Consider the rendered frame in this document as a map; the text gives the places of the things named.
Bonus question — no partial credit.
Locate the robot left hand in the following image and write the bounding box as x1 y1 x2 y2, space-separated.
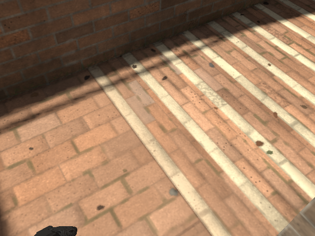
34 225 78 236

